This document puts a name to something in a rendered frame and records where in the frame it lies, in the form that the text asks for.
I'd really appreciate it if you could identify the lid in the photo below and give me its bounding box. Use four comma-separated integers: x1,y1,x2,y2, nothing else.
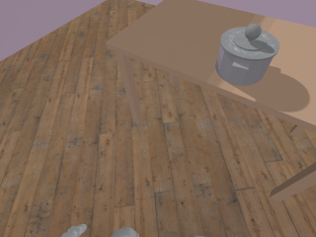
220,27,280,61

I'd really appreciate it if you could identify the table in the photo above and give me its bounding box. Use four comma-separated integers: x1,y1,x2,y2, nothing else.
106,0,316,202

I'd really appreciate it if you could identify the pot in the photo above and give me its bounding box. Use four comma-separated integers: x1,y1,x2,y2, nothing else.
215,46,273,86

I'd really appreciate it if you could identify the knob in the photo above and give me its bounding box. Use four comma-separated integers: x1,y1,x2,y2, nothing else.
245,24,262,40

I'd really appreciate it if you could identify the left robot hand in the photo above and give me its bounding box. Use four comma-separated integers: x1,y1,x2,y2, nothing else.
61,224,87,237

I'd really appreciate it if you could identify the left robot thigh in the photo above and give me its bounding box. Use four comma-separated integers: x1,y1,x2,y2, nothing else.
111,227,139,237

